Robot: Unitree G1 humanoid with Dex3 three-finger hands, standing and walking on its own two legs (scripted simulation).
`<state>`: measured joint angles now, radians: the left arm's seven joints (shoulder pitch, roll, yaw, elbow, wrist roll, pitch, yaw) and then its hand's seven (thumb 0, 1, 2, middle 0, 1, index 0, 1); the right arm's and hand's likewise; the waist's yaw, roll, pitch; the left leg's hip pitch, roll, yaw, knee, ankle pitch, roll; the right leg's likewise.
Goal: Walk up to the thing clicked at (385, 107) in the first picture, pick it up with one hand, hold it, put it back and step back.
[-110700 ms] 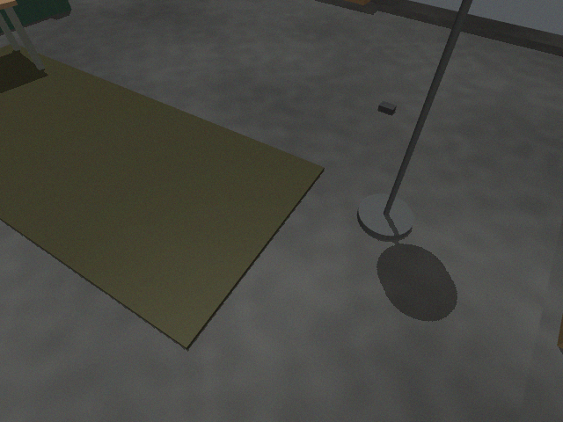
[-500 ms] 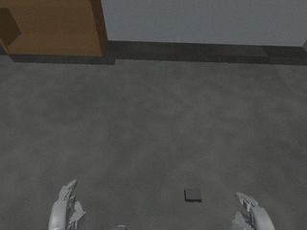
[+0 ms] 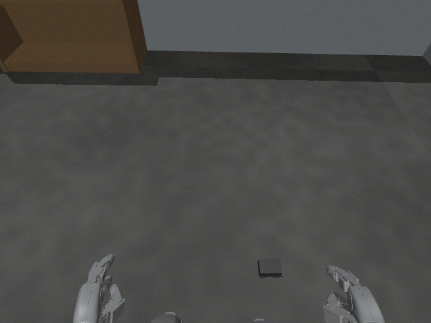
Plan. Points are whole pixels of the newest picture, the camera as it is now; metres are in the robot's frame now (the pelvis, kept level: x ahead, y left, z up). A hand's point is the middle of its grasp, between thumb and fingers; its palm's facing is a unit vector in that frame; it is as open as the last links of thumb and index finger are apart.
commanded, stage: home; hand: right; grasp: from above
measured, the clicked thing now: (269, 267) +0.45 -0.22 -0.70
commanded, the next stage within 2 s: stand in 1.42 s
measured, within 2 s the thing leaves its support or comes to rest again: neither
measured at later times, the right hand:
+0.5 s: hand (322, 311) +0.17 -0.17 -0.05, palm faces +0.04 +0.98 -0.20, open 7.4 cm
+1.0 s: hand (324, 305) +0.17 -0.18 -0.05, palm faces +0.03 +0.98 -0.20, open 7.4 cm
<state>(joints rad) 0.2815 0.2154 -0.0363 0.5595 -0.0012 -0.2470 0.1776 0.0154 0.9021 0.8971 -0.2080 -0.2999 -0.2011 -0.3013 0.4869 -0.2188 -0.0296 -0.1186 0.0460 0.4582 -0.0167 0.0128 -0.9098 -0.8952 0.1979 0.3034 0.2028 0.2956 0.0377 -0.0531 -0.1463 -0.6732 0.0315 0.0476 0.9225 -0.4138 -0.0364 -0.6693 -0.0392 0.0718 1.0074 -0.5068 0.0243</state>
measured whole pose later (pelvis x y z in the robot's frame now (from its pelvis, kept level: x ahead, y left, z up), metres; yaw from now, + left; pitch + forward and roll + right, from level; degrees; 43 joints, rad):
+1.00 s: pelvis +0.01 +0.00 +0.00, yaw +0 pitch +10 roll +3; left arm 0.28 0.21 -0.02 0.56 0.00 -0.24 0.18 0.02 0.90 0.90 -0.21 -0.30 -0.20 -0.30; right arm 0.50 -0.22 -0.03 -0.14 0.05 0.46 -0.01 0.01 -0.91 -0.89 0.20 0.30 0.20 0.29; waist 0.04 -0.05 -0.16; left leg -0.68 0.03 0.05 0.94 -0.44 -0.04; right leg -0.67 -0.04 0.07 1.02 -0.53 0.02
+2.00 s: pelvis +0.01 +0.00 +0.04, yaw +0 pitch -2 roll +0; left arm 0.21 0.29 0.05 0.96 0.05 0.00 0.02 0.01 0.91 0.90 -0.21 -0.30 -0.20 -0.30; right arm 0.23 -0.28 -0.04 0.93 -0.04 0.02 -0.03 0.01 -0.91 -0.90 0.20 0.30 0.20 0.30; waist -0.02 -0.01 0.05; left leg -0.29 0.06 0.03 0.62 -0.30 -0.04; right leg -0.26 -0.01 0.04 0.65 -0.36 0.01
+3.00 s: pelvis +0.00 +0.02 +0.06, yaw +0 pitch -4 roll +0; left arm 0.14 0.32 0.02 1.12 0.02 0.00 0.01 0.01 0.91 0.90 -0.21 -0.30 -0.20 -0.30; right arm 0.11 -0.31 -0.03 1.17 -0.02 0.00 -0.01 0.01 -0.91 -0.90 0.20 0.30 0.21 0.30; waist 0.00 -0.02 0.07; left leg -0.14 0.03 0.04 0.36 -0.17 -0.02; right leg -0.10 -0.04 0.04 0.37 -0.22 0.04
